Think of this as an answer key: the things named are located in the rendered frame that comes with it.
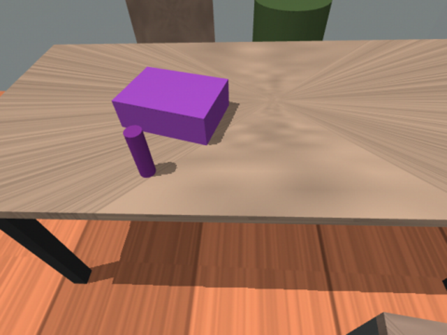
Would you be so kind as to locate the table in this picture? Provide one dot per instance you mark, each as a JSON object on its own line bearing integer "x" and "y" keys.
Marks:
{"x": 327, "y": 132}

